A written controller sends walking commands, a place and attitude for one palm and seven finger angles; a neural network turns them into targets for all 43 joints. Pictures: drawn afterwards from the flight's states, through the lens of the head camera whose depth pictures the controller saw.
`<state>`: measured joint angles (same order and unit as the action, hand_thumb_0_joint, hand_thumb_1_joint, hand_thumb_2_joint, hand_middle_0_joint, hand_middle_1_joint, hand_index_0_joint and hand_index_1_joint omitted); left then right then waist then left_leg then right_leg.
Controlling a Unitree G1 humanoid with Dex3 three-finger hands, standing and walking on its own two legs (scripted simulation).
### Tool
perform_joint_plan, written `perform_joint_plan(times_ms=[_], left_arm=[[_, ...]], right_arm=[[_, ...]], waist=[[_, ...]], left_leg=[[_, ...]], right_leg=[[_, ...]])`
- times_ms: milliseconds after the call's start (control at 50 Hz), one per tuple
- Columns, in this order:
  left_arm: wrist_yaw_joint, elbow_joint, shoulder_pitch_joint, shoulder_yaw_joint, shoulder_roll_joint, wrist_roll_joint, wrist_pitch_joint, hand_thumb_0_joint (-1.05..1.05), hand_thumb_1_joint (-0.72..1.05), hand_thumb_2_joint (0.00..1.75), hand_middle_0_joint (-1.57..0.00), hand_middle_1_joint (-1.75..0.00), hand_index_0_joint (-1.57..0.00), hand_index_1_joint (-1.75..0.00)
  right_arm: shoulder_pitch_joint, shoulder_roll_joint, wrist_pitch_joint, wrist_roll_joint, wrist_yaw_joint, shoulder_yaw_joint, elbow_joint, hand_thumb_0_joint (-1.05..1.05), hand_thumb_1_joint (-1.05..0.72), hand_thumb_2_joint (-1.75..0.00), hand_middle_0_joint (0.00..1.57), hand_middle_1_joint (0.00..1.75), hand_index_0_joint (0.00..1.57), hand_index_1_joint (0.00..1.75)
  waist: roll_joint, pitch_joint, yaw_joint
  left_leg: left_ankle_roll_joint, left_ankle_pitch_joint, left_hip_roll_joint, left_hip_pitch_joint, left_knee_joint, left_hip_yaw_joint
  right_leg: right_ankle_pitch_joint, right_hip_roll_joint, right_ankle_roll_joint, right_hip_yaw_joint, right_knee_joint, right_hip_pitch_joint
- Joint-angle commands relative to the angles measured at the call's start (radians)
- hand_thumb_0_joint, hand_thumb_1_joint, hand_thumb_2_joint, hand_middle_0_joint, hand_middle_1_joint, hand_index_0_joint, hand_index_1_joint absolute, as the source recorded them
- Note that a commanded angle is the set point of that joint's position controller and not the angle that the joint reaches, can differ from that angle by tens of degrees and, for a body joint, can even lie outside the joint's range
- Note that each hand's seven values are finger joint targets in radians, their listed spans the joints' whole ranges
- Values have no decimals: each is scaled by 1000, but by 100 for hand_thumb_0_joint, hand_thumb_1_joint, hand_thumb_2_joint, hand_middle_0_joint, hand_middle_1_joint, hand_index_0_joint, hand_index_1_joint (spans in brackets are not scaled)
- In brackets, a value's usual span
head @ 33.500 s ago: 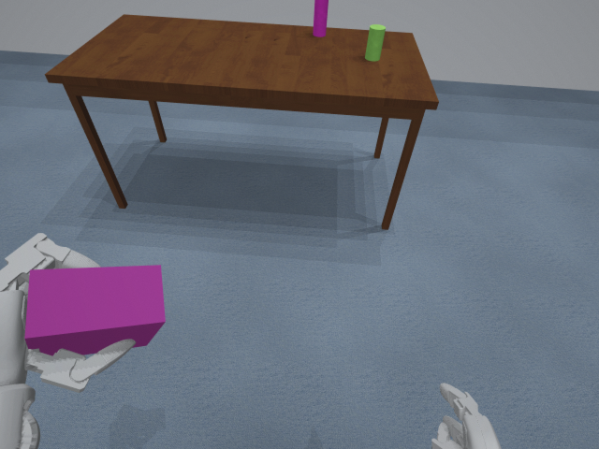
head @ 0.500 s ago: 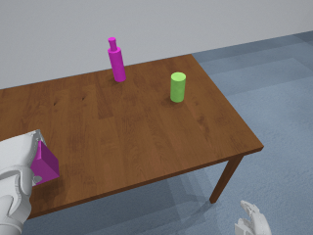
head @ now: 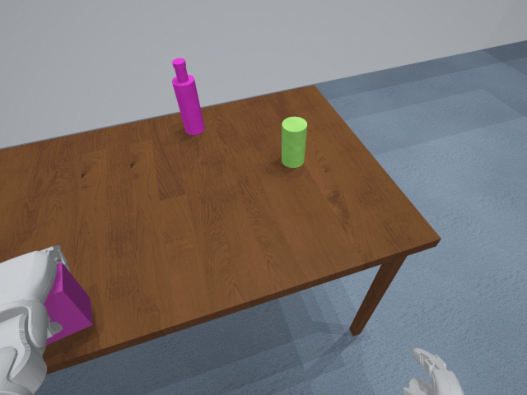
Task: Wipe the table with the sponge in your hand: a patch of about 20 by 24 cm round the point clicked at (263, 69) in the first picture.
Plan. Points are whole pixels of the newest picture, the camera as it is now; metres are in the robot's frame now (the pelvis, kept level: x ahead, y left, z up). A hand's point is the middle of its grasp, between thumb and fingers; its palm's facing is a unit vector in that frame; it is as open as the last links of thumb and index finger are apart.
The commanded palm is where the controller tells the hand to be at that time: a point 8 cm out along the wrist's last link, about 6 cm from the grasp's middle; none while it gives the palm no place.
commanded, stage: lower the sponge onto the table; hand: left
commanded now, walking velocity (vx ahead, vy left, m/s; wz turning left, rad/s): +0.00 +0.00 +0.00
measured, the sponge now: (47, 314) +0.21 +0.39 -0.02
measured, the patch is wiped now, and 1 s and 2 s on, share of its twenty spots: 0.00 0.00 0.15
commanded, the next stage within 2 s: wipe forward along the first lane in 0.34 s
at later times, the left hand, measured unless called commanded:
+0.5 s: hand (63, 306) +0.22 +0.36 -0.02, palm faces -0.22 -0.06 -0.97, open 9.9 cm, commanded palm +0.23 +0.36 +0.05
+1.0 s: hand (75, 264) +0.30 +0.38 -0.02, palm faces -0.20 -0.01 -0.98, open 10.0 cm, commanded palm +0.29 +0.38 +0.03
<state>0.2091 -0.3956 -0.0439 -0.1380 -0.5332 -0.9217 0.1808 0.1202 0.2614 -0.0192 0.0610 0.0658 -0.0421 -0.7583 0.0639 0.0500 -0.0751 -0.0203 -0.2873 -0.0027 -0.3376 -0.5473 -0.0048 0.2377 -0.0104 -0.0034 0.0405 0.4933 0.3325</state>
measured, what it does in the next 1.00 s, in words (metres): stands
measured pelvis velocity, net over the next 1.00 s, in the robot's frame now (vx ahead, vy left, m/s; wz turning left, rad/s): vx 0.00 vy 0.00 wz -0.01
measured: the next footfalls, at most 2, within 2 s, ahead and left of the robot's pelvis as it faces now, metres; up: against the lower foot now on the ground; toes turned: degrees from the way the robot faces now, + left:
none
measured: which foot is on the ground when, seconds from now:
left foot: down 0.00-1.00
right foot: down 0.00-1.00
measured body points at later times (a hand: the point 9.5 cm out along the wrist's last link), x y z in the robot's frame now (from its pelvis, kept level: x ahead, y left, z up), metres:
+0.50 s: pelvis -0.01 +0.00 -0.01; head +0.02 -0.01 +0.44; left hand +0.23 +0.36 +0.04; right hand +0.18 -0.24 -0.12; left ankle -0.01 +0.10 -0.74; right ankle +0.01 -0.13 -0.74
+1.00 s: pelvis +0.00 +0.00 -0.02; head +0.06 -0.01 +0.43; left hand +0.31 +0.38 +0.04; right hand +0.11 -0.28 -0.14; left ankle -0.01 +0.10 -0.73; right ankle +0.01 -0.13 -0.73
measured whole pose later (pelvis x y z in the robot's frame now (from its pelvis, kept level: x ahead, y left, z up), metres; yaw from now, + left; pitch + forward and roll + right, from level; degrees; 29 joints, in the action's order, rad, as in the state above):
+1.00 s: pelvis +0.00 +0.00 -0.02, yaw -1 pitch +12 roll -2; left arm 0.23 -0.75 0.23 -0.18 -0.61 -1.02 0.01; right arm 0.21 0.29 -0.04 0.05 0.06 -0.05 -0.76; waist 0.04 0.09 -0.01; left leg -0.02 -0.35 0.02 -0.56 -0.70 -0.01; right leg 0.29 0.01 0.00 0.04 0.63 0.55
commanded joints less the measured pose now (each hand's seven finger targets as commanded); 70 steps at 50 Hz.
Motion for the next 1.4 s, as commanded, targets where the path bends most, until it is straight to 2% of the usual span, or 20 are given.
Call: perform_joint_plan(times_ms=[0,80,120,180,240,280,300,360,400,480,540,580,640,720,780,800,920,1080,1340,1380], left_arm=[[-57,198,212,-3,-218,-16,-35,0,10,130,-120,-160,-120,-160],[-5,360,301,-136,-355,-75,-198,0,10,130,-120,-160,-120,-160],[60,363,282,-155,-333,-112,-239,0,10,130,-120,-160,-120,-160],[138,278,243,-226,-355,-128,-200,0,10,130,-120,-160,-120,-160],[159,167,266,-131,-246,-95,-105,0,10,130,-120,-160,-120,-160],[138,99,218,-135,-256,-60,-38,0,10,130,-120,-160,-120,-160],[113,95,214,-63,-200,-47,-16,0,10,130,-120,-160,-120,-160],[40,46,258,-6,-206,-57,13,0,10,130,-120,-160,-120,-160],[0,69,302,20,-200,-60,-16,0,10,130,-120,-160,-120,-160],[5,124,421,-88,-331,-99,-144,0,10,130,-120,-160,-120,-160],[54,77,442,-76,-291,-131,-200,0,10,130,-120,-160,-120,-160],[78,15,437,-130,-334,-134,-194,0,10,130,-120,-160,-120,-160],[97,-77,449,-107,-311,-119,-168,0,10,130,-120,-160,-120,-160],[100,-108,456,-138,-368,-109,-146,0,10,130,-120,-160,-120,-160],[88,-180,437,-169,-415,-112,-125,0,10,130,-120,-160,-120,-160],[80,-191,459,-118,-367,-116,-124,0,10,130,-120,-160,-120,-160],[45,-242,429,-141,-401,-109,-151,0,10,130,-120,-160,-120,-160],[72,-256,491,-162,-422,-136,-206,0,10,130,-120,-160,-120,-160],[74,-481,756,-53,-418,-176,-190,0,10,130,-120,-160,-120,-160],[64,-524,735,-109,-486,-173,-194,0,10,130,-120,-160,-120,-160]], right_arm=[[-112,142,66,-9,18,-34,173,0,-90,-90,20,30,20,30],[-91,127,89,-42,33,-38,164,0,-90,-90,20,30,20,30],[-76,111,93,-51,34,-43,152,0,-90,-90,20,30,20,30],[-84,122,77,-49,25,-48,133,0,-90,-90,20,30,20,30],[-97,120,68,-23,16,-52,129,0,-90,-90,20,30,20,30],[-111,131,57,-11,15,-49,127,0,-90,-90,20,30,20,30],[-109,125,56,-8,15,-44,144,0,-90,-90,20,30,20,30],[-102,137,49,-4,18,-34,150,0,-90,-90,20,30,20,30],[-93,136,50,-6,22,-28,166,0,-90,-90,20,30,20,30],[-53,136,61,-27,33,-35,151,0,-90,-90,20,30,20,30],[-17,125,67,-34,35,-44,130,0,-90,-90,20,30,20,30],[-4,138,59,-30,31,-50,112,0,-90,-90,20,30,20,30],[11,144,53,-21,25,-57,108,0,-90,-90,20,30,20,30],[22,155,40,-19,19,-58,112,0,-90,-90,20,30,20,30],[32,171,26,-17,11,-56,97,0,-90,-90,20,30,20,30],[46,165,27,-16,11,-57,105,0,-90,-90,20,30,20,30],[81,181,16,-18,0,-62,111,0,-90,-90,20,30,20,30],[110,190,4,-22,-13,-73,99,0,-90,-90,20,30,20,30],[171,198,-15,-13,-16,-60,88,0,-90,-90,20,30,20,30],[183,213,-25,-17,-18,-56,78,0,-90,-90,20,30,20,30]], waist=[[-40,171,23],[81,243,-4],[152,235,-8],[138,196,-25],[65,186,-8],[27,206,-23],[28,225,-16],[-30,207,11],[-10,192,27],[21,213,28],[58,211,41],[59,196,34],[27,220,40],[22,328,27],[8,324,28],[-8,316,45],[-39,319,44],[10,320,47],[-18,311,112],[-28,323,92]], left_leg=[[-37,194,-14,81,61,-51],[-32,253,-4,153,39,-75],[-14,293,6,166,28,-81],[11,271,5,110,33,-86],[11,203,3,70,41,-54],[14,193,-6,56,54,-53],[7,187,-8,53,52,-43],[-11,169,-13,41,50,-50],[-23,148,-17,41,41,-54],[-32,147,-17,56,14,-62],[-26,169,-11,53,-10,-56],[-17,155,-10,20,-12,-55],[-18,154,-10,-17,-28,-38],[-21,223,-13,-26,-49,-31],[-23,235,-16,-65,-62,-28],[-28,236,-15,-70,-69,-22],[-37,253,-12,-107,-96,-17],[-31,258,-2,-107,-120,-27],[-36,109,-5,-187,-150,-32],[-36,111,-5,-208,-157,-40]], right_leg=[[-133,28,55,-10,-57,-76],[-141,35,68,-34,-32,-51],[-128,34,72,-19,-13,-11],[-109,40,81,-25,-4,13],[-91,33,73,-11,-8,15],[-88,34,72,-19,-18,-28],[-92,31,66,-7,-16,-44],[-96,29,62,-5,-23,-43],[-78,34,62,-5,-23,-25],[-78,40,67,-27,-13,12],[-84,39,69,-12,12,68],[-71,41,72,-17,16,88],[-90,34,67,-11,30,86],[-182,30,63,-19,57,16],[-214,30,60,-28,66,8],[-225,29,56,-20,68,17],[-274,29,56,-23,82,20],[-207,39,65,-13,115,124],[-54,43,61,0,128,258],[-52,45,65,-5,139,254]])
